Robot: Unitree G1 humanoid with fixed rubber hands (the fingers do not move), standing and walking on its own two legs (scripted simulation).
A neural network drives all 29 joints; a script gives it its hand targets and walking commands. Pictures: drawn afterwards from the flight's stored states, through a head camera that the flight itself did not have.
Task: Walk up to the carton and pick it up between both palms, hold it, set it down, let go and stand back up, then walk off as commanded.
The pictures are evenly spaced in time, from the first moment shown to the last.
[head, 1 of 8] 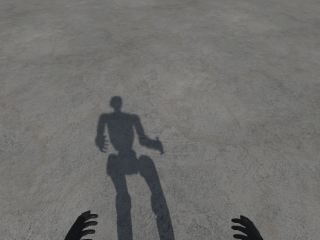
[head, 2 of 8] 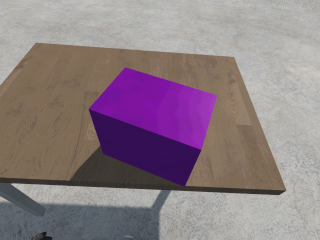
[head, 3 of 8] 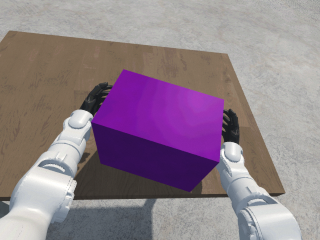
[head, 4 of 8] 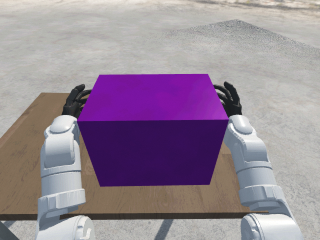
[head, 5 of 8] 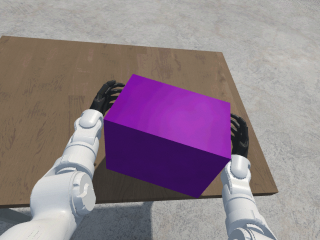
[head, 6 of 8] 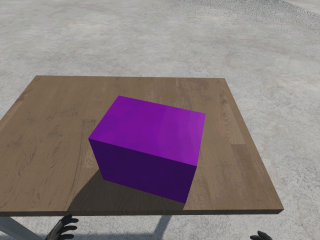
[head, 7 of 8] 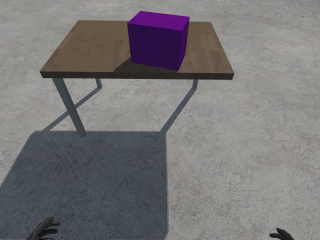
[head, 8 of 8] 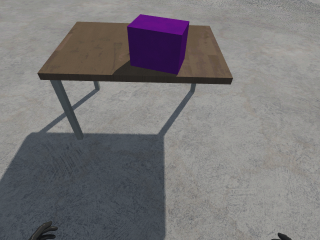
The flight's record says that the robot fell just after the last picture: no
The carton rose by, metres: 0.20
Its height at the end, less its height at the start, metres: +0.00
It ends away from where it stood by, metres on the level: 0.02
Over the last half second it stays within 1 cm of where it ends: yes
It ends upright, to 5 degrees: yes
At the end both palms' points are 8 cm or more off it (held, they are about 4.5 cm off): yes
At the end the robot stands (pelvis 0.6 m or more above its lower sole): yes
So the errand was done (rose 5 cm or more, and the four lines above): yes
